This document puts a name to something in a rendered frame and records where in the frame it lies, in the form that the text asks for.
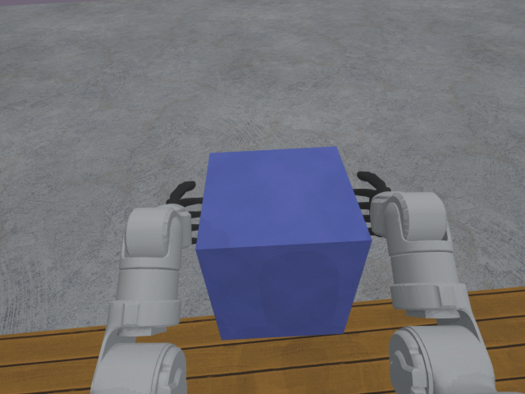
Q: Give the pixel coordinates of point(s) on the right robot upper arm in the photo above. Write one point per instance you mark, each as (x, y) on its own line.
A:
(439, 360)

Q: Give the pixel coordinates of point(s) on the robot left forearm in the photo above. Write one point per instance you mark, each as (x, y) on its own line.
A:
(147, 289)

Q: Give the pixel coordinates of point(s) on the left robot upper arm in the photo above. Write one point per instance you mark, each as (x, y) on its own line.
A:
(142, 368)

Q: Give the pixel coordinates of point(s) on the robot right forearm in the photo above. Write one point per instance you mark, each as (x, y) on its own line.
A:
(426, 282)

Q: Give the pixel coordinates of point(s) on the robot left hand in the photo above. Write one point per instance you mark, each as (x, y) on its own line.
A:
(175, 199)

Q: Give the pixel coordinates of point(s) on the robot right hand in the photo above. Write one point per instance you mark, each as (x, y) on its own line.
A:
(380, 186)

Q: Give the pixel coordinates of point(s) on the carton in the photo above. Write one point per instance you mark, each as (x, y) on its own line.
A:
(282, 242)

